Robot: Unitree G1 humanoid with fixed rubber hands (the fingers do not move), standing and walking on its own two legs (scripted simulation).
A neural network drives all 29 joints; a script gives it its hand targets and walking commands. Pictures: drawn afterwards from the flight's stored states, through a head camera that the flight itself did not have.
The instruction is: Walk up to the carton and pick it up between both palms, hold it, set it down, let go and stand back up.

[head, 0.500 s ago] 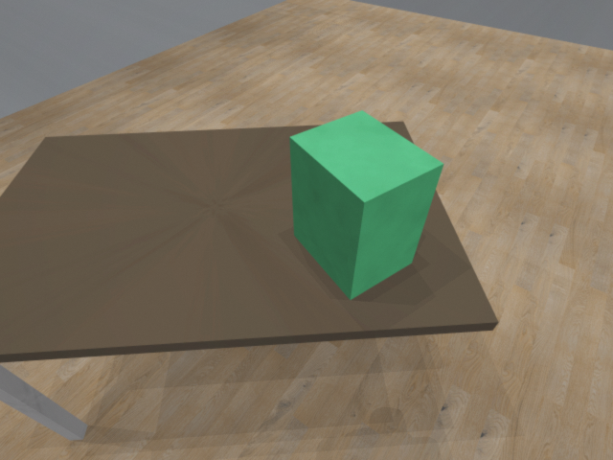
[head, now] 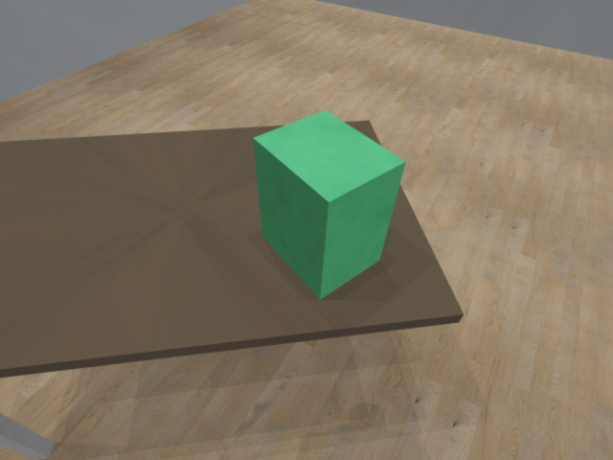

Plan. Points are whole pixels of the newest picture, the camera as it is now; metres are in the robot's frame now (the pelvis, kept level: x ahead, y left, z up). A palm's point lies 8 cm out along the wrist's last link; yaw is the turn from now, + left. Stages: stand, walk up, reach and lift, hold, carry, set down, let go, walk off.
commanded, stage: walk up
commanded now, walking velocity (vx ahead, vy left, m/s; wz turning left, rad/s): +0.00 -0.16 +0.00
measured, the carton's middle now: (322, 205) +0.56 -0.05 -0.02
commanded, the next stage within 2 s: none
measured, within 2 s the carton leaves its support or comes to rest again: neither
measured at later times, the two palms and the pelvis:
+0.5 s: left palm out of the picture +0.06 +0.10 -0.15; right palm out of the picture +0.04 -0.33 -0.16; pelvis +0.04 -0.11 -0.01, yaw +0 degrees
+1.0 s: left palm out of the picture +0.02 +0.08 -0.15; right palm out of the picture +0.02 -0.30 -0.15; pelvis +0.07 -0.12 +0.00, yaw -1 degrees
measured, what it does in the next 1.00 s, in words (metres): steps to the right: right foot, then left foot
